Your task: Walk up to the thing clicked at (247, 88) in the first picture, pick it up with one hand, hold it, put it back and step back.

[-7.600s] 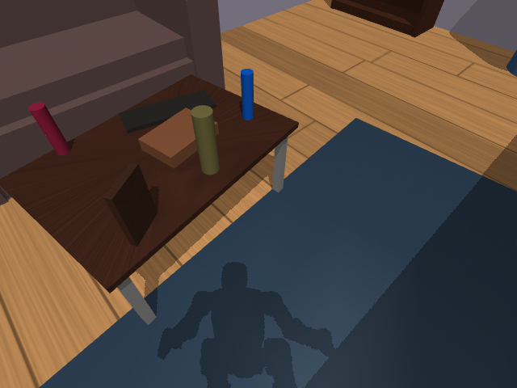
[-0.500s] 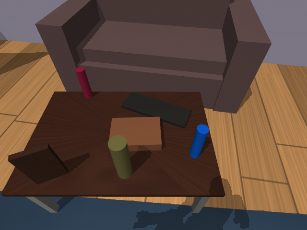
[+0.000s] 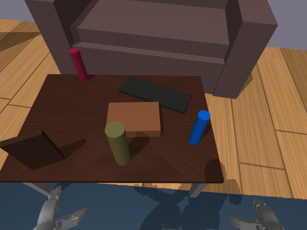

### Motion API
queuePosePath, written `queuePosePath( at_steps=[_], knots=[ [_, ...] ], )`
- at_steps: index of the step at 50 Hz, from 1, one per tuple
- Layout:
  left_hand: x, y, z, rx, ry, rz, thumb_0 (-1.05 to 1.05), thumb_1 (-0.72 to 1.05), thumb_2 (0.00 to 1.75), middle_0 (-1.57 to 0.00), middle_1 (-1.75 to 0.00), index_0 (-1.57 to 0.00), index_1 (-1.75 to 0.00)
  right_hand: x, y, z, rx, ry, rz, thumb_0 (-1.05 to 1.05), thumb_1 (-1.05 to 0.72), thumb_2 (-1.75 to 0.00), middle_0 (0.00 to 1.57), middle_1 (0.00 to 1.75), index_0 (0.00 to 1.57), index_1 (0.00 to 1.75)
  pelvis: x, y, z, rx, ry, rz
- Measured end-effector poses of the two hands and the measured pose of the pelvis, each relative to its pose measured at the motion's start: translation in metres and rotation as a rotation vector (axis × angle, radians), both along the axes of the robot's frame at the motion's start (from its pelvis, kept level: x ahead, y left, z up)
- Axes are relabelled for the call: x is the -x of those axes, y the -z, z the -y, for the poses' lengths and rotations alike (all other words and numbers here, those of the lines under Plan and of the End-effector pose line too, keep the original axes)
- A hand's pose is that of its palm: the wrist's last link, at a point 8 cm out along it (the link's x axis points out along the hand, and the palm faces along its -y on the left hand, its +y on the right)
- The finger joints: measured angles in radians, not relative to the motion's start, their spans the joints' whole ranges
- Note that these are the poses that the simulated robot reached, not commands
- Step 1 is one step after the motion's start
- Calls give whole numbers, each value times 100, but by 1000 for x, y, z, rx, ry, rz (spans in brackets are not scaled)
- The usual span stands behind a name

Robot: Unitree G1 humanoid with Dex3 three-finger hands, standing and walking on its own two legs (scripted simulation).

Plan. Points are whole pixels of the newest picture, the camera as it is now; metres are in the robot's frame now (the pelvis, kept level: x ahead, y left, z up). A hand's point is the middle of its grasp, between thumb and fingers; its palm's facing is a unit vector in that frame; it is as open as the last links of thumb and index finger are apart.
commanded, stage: go down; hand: right
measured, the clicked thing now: (198, 129) +0.55 -0.19 -0.24
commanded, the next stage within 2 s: none
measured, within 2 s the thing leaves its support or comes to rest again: neither
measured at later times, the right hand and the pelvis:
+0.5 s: hand (250, 222) +0.17 -0.26 -0.13, palm faces +0.06 +0.94 -0.33, open 17.4 cm; pelvis +0.02 +0.00 -0.02, yaw +0 degrees
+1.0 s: hand (255, 222) +0.17 -0.27 -0.12, palm faces +0.08 +0.94 -0.32, open 17.4 cm; pelvis +0.02 -0.01 -0.04, yaw -1 degrees
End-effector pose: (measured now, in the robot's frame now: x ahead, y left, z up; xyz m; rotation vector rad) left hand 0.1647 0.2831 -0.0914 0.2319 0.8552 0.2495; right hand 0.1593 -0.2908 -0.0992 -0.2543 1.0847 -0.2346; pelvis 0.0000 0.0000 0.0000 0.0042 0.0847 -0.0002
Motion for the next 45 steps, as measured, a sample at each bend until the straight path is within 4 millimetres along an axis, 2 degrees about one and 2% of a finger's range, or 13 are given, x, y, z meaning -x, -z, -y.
queuePosePath(
  at_steps=[4,9,13,17,29,45],
  knots=[
    [9,-1,-1,8,1,-7,1,20,28,-6,-7,-6,-7,3,-5,6,-6,-4,-33,0,-22,-27,9,7,7,7,-7,1,-1,-3,1,-15],
    [20,7,-3,2,-10,-37,1,-8,16,-6,-6,-6,-6,11,-2,13,14,-3,-73,0,4,-15,8,5,6,5,-9,8,-1,-6,1,-33],
    [18,9,-1,-15,-1,-7,0,-28,10,-7,-5,-6,-6,10,-1,12,18,-9,-54,0,24,-9,7,5,5,5,-9,13,0,-7,0,-46],
    [11,7,2,-30,13,35,0,-40,7,-7,-5,-6,-6,7,-2,12,15,-5,-24,0,37,-6,6,5,5,5,-11,17,1,-8,1,-59],
    [-2,2,10,-47,19,105,0,-52,5,-7,-5,-6,-6,-1,-7,18,10,0,7,0,53,-1,5,5,5,5,-23,28,3,-15,7,-87],
    [-4,-4,21,-55,21,163,-1,-52,4,-7,-5,-6,-6,0,-13,22,12,-3,36,-1,52,-1,6,5,5,5,-25,39,6,-21,11,-108]
  ],
)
